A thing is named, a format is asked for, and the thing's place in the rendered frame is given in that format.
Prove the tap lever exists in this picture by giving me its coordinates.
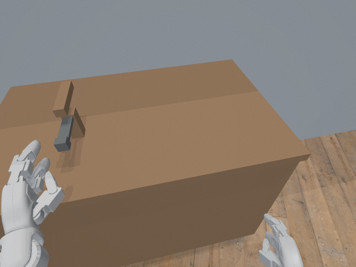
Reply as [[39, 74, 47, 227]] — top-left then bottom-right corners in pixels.
[[53, 116, 74, 152]]

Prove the robot right hand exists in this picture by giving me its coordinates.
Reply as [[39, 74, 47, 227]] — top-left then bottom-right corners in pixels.
[[259, 214, 303, 267]]

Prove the counter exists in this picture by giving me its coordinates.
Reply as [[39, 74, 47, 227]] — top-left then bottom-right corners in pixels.
[[0, 60, 311, 267]]

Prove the robot left hand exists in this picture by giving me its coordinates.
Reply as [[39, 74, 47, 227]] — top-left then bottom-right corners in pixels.
[[1, 140, 65, 235]]

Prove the robot left forearm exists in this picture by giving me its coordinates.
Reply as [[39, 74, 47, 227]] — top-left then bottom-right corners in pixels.
[[0, 227, 49, 267]]

